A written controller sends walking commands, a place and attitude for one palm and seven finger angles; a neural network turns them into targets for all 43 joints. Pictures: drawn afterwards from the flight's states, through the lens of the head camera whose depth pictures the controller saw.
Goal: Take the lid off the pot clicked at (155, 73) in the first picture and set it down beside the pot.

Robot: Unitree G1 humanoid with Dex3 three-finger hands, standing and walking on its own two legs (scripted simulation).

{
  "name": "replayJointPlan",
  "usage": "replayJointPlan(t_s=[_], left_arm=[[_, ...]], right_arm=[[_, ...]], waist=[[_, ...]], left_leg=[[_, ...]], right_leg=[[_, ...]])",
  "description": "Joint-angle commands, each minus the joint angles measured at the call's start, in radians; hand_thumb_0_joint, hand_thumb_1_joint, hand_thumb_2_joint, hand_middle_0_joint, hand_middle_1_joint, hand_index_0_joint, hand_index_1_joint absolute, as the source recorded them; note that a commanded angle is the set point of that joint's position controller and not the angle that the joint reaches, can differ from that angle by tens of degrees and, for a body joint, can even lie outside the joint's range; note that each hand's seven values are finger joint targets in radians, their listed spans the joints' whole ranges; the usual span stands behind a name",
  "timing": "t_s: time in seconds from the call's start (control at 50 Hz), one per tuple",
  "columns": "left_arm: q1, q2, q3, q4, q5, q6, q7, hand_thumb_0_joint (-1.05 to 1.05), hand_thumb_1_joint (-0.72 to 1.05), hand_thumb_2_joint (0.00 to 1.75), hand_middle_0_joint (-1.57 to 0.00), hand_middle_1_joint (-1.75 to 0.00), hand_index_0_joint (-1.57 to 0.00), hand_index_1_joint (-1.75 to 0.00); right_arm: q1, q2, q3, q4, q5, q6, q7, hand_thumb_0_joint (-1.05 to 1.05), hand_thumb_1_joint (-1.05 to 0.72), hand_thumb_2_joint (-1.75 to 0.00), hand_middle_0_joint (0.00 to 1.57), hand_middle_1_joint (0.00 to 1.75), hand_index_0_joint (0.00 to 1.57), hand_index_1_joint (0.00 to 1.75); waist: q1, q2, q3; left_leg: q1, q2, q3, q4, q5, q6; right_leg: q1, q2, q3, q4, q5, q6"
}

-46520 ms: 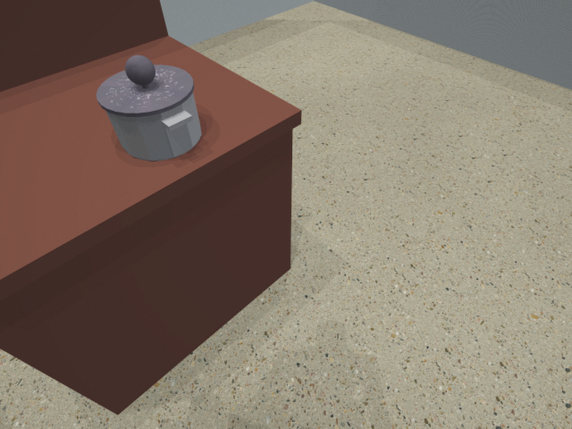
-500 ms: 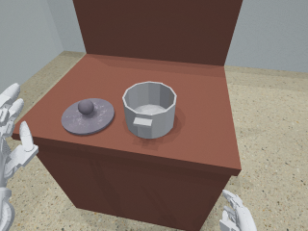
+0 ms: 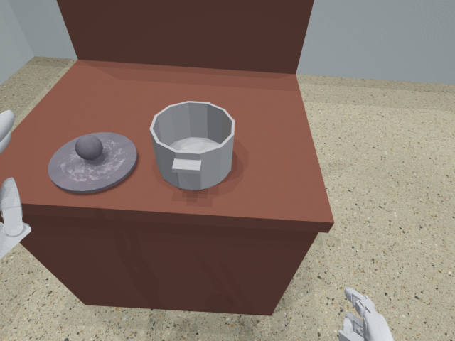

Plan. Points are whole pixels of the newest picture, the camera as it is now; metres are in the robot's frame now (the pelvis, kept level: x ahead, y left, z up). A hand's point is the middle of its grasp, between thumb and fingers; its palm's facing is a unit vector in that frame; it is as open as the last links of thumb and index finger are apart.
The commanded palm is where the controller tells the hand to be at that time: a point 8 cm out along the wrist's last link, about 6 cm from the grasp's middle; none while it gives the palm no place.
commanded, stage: step back with the hand held close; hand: left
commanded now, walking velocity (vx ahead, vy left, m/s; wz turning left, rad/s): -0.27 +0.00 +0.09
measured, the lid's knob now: (89, 147) +0.48 +0.33 +0.06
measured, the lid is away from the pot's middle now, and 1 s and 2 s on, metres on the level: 0.23 0.23 0.23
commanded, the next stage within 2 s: stop stepping back and stand still in 1.02 s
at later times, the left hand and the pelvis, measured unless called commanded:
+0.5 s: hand out of the picture +0.13 +0.23 +0.22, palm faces +0.42 -0.80 -0.43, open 7.4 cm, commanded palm +0.05 +0.28 +0.23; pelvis -0.07 +0.00 +0.00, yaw +1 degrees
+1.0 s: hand out of the picture +0.01 +0.23 +0.21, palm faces +0.36 -0.81 -0.46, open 7.4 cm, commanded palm -0.06 +0.28 +0.23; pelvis -0.19 +0.00 +0.00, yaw +0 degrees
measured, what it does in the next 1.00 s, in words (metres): walks backwards: right foot, then left foot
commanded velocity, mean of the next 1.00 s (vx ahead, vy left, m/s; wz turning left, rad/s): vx -0.36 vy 0.00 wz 0.05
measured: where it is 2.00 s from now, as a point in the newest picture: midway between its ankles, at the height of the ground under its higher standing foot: outside the picture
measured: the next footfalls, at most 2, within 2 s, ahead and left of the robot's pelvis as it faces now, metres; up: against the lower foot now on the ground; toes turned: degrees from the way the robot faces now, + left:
right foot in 0.62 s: -0.06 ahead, -0.14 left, +0.00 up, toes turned +1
left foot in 0.86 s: -0.12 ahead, +0.11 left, +0.00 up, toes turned +1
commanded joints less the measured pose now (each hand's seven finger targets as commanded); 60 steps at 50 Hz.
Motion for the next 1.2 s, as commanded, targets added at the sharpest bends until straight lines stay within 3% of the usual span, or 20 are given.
replayJointPlan(t_s=[0.0,0.1,0.18,0.28,0.38,0.46,0.52,0.56,0.6,0.64,0.68,0.72,0.8,0.86,0.92,0.98,1.08,1.1,1.12,1.18], left_arm=[[-0.123,0.112,0.098,-0.039,-0.013,-0.05,0.033,0.0,0.9,0.9,-0.2,-0.3,-0.2,-0.3],[-0.114,0.113,0.085,-0.038,-0.001,-0.062,0.04,0.0,0.9,0.9,-0.2,-0.3,-0.2,-0.3],[-0.08,0.118,0.112,-0.176,0.023,-0.092,0.052,0.0,0.9,0.9,-0.2,-0.3,-0.2,-0.3],[-0.126,0.123,0.105,-0.257,0.027,-0.084,0.055,0.0,0.9,0.9,-0.2,-0.3,-0.2,-0.3],[-0.169,0.11,0.06,-0.134,0.007,-0.077,0.048,0.0,0.9,0.9,-0.2,-0.3,-0.2,-0.3],[-0.063,0.126,0.111,-0.114,-0.002,-0.081,0.04,0.0,0.9,0.9,-0.2,-0.3,-0.2,-0.3],[-0.099,0.125,0.126,-0.182,-0.002,-0.096,0.037,0.0,0.9,0.9,-0.2,-0.3,-0.2,-0.3],[-0.107,0.137,0.136,-0.207,-0.001,-0.094,0.043,0.0,0.9,0.9,-0.2,-0.3,-0.2,-0.3],[-0.091,0.13,0.121,-0.205,0.002,-0.094,0.041,0.0,0.9,0.9,-0.2,-0.3,-0.2,-0.3],[-0.107,0.145,0.094,-0.182,-0.005,-0.099,0.042,0.0,0.9,0.9,-0.2,-0.3,-0.2,-0.3],[-0.135,0.147,0.076,-0.191,-0.009,-0.102,0.048,0.0,0.9,0.9,-0.2,-0.3,-0.2,-0.3],[-0.079,0.161,0.105,-0.172,-0.004,-0.089,0.055,0.0,0.9,0.9,-0.2,-0.3,-0.2,-0.3],[-0.041,0.12,0.08,-0.134,-0.001,-0.087,0.057,0.0,0.9,0.9,-0.2,-0.3,-0.2,-0.3],[-0.078,0.144,0.088,-0.21,-0.003,-0.114,0.054,0.0,0.9,0.9,-0.2,-0.3,-0.2,-0.3],[-0.019,0.15,0.133,-0.232,-0.02,-0.116,0.052,0.0,0.9,0.9,-0.2,-0.3,-0.2,-0.3],[-0.041,0.121,0.091,-0.296,-0.018,-0.089,0.056,0.0,0.9,0.9,-0.2,-0.3,-0.2,-0.3],[-0.086,0.126,0.07,-0.165,0.004,-0.072,0.048,0.0,0.9,0.9,-0.2,-0.3,-0.2,-0.3],[-0.077,-0.069,-0.356,0.724,0.107,0.137,-0.085,0.0,0.9,0.9,-0.2,-0.3,-0.2,-0.3],[-0.407,0.219,0.075,-0.359,-0.012,-0.01,0.004,0.0,0.9,0.9,-0.2,-0.3,-0.2,-0.3],[-0.003,0.196,0.156,-0.022,-0.008,-0.011,0.041,0.0,0.9,0.9,-0.2,-0.3,-0.2,-0.3]], right_arm=[[-0.088,-0.12,-0.047,-0.142,0.007,-0.05,-0.014,0.0,-0.9,-0.9,0.2,0.3,0.2,0.3],[-0.099,-0.116,-0.044,-0.155,0.007,-0.047,-0.015,0.0,-0.9,-0.9,0.2,0.3,0.2,0.3],[-0.142,-0.114,-0.033,-0.192,0.002,-0.078,-0.017,0.0,-0.9,-0.9,0.2,0.3,0.2,0.3],[-0.115,-0.113,-0.034,-0.178,-0.008,-0.122,-0.013,0.0,-0.9,-0.9,0.2,0.3,0.2,0.3],[-0.077,-0.12,-0.042,-0.12,-0.005,-0.104,-0.013,0.0,-0.9,-0.9,0.2,0.3,0.2,0.3],[-0.112,-0.112,-0.046,-0.138,-0.013,-0.08,-0.002,0.0,-0.9,-0.9,0.2,0.3,0.2,0.3],[-0.14,-0.115,-0.047,-0.163,-0.023,-0.086,0.004,0.0,-0.9,-0.9,0.2,0.3,0.2,0.3],[-0.135,-0.111,-0.045,-0.163,-0.018,-0.094,0.003,0.0,-0.9,-0.9,0.2,0.3,0.2,0.3],[-0.125,-0.114,-0.046,-0.159,-0.01,-0.098,0.003,0.0,-0.9,-0.9,0.2,0.3,0.2,0.3],[-0.099,-0.102,-0.047,-0.147,-0.004,-0.09,0.005,0.0,-0.9,-0.9,0.2,0.3,0.2,0.3],[-0.093,-0.084,-0.059,-0.124,0.002,-0.069,0.005,0.0,-0.9,-0.9,0.2,0.3,0.2,0.3],[-0.107,-0.071,-0.057,-0.136,0.003,-0.06,-0.002,0.0,-0.9,-0.9,0.2,0.3,0.2,0.3],[-0.122,-0.06,-0.028,-0.12,-0.008,-0.049,-0.017,0.0,-0.9,-0.9,0.2,0.3,0.2,0.3],[-0.13,-0.096,-0.058,-0.119,-0.014,-0.089,-0.022,0.0,-0.9,-0.9,0.2,0.3,0.2,0.3],[-0.093,-0.089,-0.066,-0.096,-0.036,-0.143,-0.009,0.0,-0.9,-0.9,0.2,0.3,0.2,0.3],[-0.1,-0.092,-0.062,-0.091,-0.018,-0.148,0.006,0.0,-0.9,-0.9,0.2,0.3,0.2,0.3],[-0.139,-0.109,-0.041,-0.093,-0.02,-0.142,0.007,0.0,-0.9,-0.9,0.2,0.3,0.2,0.3],[-0.103,-0.285,-0.094,0.153,-0.008,-0.107,0.028,0.0,-0.9,-0.9,0.2,0.3,0.2,0.3],[-0.187,-0.069,-0.086,-0.159,0.031,-0.093,0.022,0.0,-0.9,-0.9,0.2,0.3,0.2,0.3],[-0.115,-0.055,-0.044,-0.109,0.009,-0.075,-0.017,0.0,-0.9,-0.9,0.2,0.3,0.2,0.3]], waist=[[-0.018,-0.041,-0.044],[-0.017,-0.06,-0.05],[0.005,0.179,-0.086],[0.011,0.145,-0.048],[-0.021,-0.02,-0.116],[0.009,0.128,-0.164],[0.008,0.239,-0.114],[0.009,0.177,-0.085],[0.01,0.059,-0.076],[-0.017,-0.154,-0.088],[-0.019,-0.203,-0.184],[-0.005,-0.144,-0.179],[-0.027,0.011,-0.124],[-0.012,0.282,-0.157],[0.007,0.265,-0.214],[0.003,0.233,-0.209],[0.01,0.118,-0.116],[-0.034,0.005,-0.061],[0.019,-0.238,-0.126],[-0.01,-0.27,-0.152]], left_leg=[[-0.163,0.136,-0.122,-0.045,0.295,-0.035],[-0.164,0.115,-0.15,-0.077,0.002,-0.008],[-0.403,0.234,-0.262,-0.292,-0.142,0.057],[-0.481,0.248,-0.241,-0.248,-0.044,0.061],[-0.117,0.156,-0.162,-0.007,0.509,-0.032],[-0.146,0.231,-0.2,-0.136,0.457,0.01],[-0.371,0.316,-0.25,-0.267,0.173,0.066],[-0.448,0.31,-0.25,-0.252,0.063,0.071],[-0.399,0.254,-0.216,-0.134,0.06,0.038],[-0.258,0.107,-0.123,0.081,0.058,-0.034],[-0.155,0.041,-0.081,0.303,-0.008,-0.072],[-0.184,0.065,-0.113,0.371,-0.097,-0.06],[-0.124,0.084,-0.07,-0.054,0.133,-0.063],[-0.128,0.33,-0.274,-0.235,0.63,0.021],[-0.034,0.37,-0.274,-0.176,0.859,0.078],[0.028,0.336,-0.186,-0.141,0.885,0.028],[-0.233,0.246,-0.167,-0.097,0.197,-0.027],[-0.4,0.171,-0.187,0.315,0.248,-0.07],[-0.14,0.036,-0.074,0.443,-0.201,-0.106],[-0.2,0.071,-0.096,0.519,-0.013,-0.064]], right_leg=[[0.14,-0.141,0.152,-0.043,0.474,-0.084],[0.05,-0.149,0.161,-0.122,0.122,-0.086],[0.235,-0.029,0.022,0.16,0.078,-0.021],[0.281,-0.017,0.027,0.19,0.027,-0.019],[0.092,-0.138,0.133,0.001,0.515,-0.083],[0.105,-0.055,0.039,0.117,0.13,-0.045],[0.182,0.011,0.01,0.287,-0.144,-0.021],[0.222,0.006,0.024,0.251,-0.116,-0.023],[0.206,-0.035,0.048,0.064,0.043,-0.038],[0.056,-0.198,0.246,-0.162,0.316,-0.112],[0.044,-0.348,0.325,-0.229,0.57,-0.192],[0.033,-0.372,0.288,-0.217,0.531,-0.208],[0.045,-0.217,0.101,-0.055,0.523,-0.105],[0.018,-0.011,-0.009,0.223,-0.055,-0.016],[-0.104,0.014,0.022,0.351,-0.286,-0.016],[-0.067,0.012,-0.004,0.187,-0.186,-0.016],[0.168,-0.035,-0.038,-0.143,0.131,-0.017],[0.078,-0.312,0.153,-0.066,0.476,-0.087],[-0.146,-0.346,0.25,-0.331,0.071,-0.142],[-0.111,-0.28,0.227,-0.307,-0.198,-0.156]])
